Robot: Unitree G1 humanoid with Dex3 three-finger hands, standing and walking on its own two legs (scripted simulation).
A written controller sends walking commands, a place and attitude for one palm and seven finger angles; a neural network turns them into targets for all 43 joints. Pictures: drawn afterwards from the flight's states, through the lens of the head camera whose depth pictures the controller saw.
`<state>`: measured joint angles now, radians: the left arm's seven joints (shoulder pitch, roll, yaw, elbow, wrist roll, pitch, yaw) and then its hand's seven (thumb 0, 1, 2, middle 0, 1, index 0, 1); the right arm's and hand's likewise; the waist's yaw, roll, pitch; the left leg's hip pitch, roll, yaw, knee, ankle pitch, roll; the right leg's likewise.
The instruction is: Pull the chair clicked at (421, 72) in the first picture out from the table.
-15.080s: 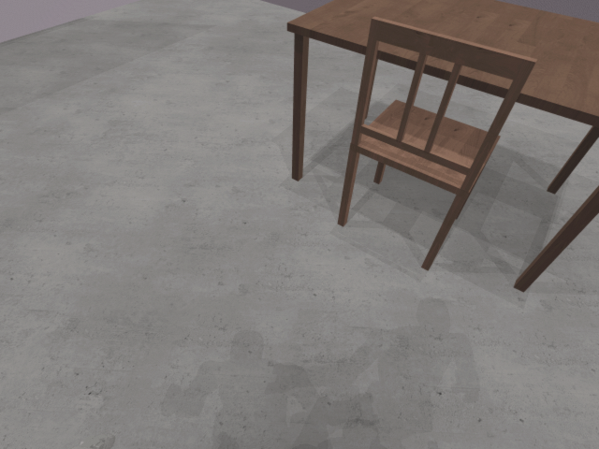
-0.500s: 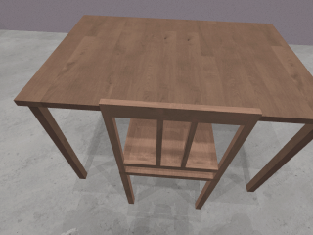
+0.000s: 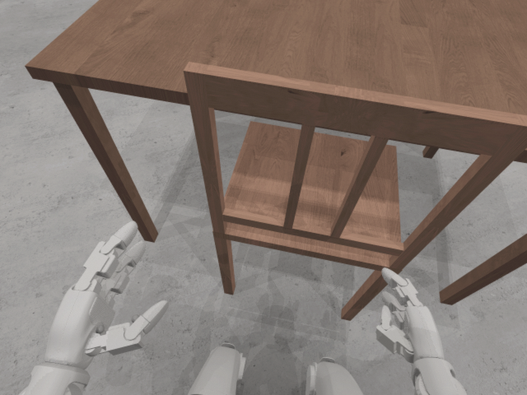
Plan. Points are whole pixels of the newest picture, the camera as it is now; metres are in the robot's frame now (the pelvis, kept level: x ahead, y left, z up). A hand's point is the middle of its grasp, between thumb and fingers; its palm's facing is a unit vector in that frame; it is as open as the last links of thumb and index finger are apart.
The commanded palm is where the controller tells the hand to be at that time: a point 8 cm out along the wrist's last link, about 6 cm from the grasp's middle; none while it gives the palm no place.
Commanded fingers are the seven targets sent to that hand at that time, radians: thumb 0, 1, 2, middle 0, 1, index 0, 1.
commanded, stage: raise the hand toward the chair's back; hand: left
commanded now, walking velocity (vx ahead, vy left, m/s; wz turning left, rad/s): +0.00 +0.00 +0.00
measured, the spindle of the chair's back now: (296, 182) +0.46 +0.00 +0.02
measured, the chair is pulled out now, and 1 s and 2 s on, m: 0.00 0.00 0.00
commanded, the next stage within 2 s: aim the fingers beside a spindle in 1.50 s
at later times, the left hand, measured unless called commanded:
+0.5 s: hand (140, 282) +0.24 +0.20 +0.06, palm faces -0.07 -1.00 -0.05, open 15.0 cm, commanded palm +0.22 +0.25 +0.07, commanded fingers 0.00 -0.41 0.34 -0.07 -0.09 -0.07 -0.09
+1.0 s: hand (124, 255) +0.27 +0.22 +0.08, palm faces -0.06 -1.00 -0.06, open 16.9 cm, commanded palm +0.25 +0.27 +0.08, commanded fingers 0.00 -0.50 0.30 -0.06 -0.08 -0.06 -0.08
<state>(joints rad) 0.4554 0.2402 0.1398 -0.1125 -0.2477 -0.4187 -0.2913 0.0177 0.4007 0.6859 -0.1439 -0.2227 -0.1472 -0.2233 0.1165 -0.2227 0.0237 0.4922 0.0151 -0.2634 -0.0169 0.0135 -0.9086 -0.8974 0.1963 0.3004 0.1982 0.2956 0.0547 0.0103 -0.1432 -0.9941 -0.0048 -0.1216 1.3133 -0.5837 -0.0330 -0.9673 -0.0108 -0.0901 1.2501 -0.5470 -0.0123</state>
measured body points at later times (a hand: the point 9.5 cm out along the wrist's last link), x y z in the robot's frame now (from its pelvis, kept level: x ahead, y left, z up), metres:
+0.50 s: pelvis +0.01 +0.01 +0.02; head +0.08 +0.03 +0.46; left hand +0.24 +0.25 +0.07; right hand +0.19 -0.25 -0.04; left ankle +0.03 +0.13 -0.62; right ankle +0.04 -0.12 -0.62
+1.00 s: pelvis +0.02 +0.02 +0.03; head +0.09 +0.03 +0.48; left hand +0.26 +0.27 +0.09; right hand +0.20 -0.22 -0.04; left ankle +0.03 +0.13 -0.62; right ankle +0.04 -0.12 -0.62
